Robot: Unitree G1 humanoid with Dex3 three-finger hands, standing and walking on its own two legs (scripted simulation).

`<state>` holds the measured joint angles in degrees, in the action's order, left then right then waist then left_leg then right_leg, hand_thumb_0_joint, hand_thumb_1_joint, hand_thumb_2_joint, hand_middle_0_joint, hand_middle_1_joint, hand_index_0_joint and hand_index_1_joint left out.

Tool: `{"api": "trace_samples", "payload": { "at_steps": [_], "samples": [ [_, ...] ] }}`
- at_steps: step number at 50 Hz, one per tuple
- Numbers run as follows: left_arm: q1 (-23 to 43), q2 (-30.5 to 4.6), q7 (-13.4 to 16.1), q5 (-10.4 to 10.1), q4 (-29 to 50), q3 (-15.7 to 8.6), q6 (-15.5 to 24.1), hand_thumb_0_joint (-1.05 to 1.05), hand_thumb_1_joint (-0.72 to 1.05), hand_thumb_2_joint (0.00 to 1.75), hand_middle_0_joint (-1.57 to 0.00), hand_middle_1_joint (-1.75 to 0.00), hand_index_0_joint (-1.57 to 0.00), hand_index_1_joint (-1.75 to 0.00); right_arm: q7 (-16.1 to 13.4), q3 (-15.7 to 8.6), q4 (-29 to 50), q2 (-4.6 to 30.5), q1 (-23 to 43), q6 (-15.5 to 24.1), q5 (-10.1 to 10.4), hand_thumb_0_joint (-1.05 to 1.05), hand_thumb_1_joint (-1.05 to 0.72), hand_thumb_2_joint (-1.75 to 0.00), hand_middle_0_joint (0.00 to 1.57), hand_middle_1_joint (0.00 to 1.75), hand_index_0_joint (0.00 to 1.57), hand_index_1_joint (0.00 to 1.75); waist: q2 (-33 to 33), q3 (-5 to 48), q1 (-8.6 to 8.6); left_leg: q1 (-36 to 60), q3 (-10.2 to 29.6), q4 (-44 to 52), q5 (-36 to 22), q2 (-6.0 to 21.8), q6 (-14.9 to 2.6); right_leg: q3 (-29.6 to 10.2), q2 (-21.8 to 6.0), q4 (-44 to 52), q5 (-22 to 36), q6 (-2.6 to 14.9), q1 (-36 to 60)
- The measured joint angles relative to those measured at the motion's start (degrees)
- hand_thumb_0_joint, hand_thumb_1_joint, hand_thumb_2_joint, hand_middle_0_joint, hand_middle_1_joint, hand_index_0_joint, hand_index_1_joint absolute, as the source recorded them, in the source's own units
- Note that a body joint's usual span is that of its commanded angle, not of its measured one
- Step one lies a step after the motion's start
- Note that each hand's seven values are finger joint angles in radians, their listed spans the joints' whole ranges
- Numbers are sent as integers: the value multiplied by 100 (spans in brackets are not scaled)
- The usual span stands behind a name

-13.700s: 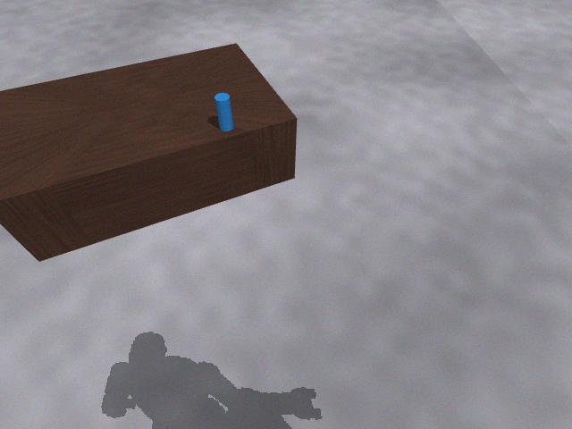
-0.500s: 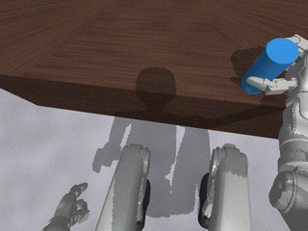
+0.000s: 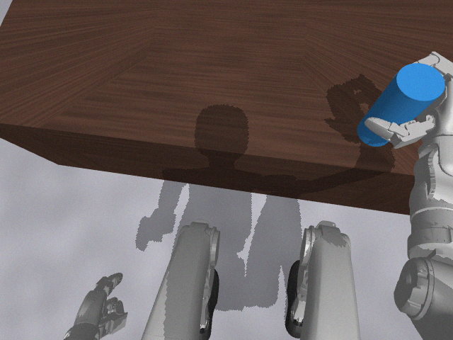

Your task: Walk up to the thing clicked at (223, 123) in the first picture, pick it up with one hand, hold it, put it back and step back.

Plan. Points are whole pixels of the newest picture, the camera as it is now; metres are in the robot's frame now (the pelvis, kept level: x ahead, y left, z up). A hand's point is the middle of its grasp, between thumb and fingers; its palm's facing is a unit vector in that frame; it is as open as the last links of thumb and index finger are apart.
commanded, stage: settle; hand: right
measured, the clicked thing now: (393, 110) +0.47 -0.23 +0.01
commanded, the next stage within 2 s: lift in 0.70 s
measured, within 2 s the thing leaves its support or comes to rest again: neither
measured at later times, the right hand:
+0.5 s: hand (420, 81) +0.48 -0.24 +0.06, palm faces +0.15 +0.99 +0.00, open 9.6 cm
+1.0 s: hand (437, 78) +0.47 -0.25 +0.08, palm faces +0.14 +0.99 -0.01, open 9.6 cm
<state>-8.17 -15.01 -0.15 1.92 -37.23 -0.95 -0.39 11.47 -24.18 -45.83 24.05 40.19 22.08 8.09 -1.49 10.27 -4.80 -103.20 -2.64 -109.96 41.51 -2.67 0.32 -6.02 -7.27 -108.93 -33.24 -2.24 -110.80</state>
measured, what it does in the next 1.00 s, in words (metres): rises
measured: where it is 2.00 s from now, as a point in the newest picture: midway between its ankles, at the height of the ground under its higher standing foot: (249, 314)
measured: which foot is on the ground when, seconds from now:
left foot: down 0.00-1.00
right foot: down 0.00-1.00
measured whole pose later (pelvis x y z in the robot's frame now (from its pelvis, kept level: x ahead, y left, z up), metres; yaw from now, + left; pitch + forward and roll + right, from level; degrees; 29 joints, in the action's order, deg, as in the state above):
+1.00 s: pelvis +0.02 -0.01 +0.07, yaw -2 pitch +32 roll +5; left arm -9.7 -14.8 -0.8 1.8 -36.8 -1.6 -0.3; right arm 11.9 -22.4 -45.8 21.3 36.4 24.8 7.7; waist -1.6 10.4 -5.0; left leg -88.2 -2.1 -95.7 39.8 -1.3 1.4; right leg -4.1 -6.3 -96.2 -32.5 -1.2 -96.4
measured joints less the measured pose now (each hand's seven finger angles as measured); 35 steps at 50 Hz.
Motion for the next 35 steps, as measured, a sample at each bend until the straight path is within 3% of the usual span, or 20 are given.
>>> {"api": "trace_samples", "payload": {
  "at_steps": [18, 35],
  "samples": [
    [-81, -103, -29, 15, 33, -115, 23, 1, 90, 89, -19, -28, -19, -29, 90, -11, -165, -77, -25, 140, 8, 0, 53, -101, 91, 126, 90, 126, 25, 4, -39, 714, 18, 720, -35, 40, 16, 91, 14, 657, -17, 13, 706],
    [-101, 20, -75, 18, 36, -49, 17, 1, 91, 89, -19, -28, -19, -28, 72, 66, -221, -182, -154, 248, -34, 0, 54, -104, 89, 129, 88, 129, -2, 31, -26, 1162, 38, 1141, -108, 91, 68, 151, 59, 1026, 29, 70, 1128]
  ]
}}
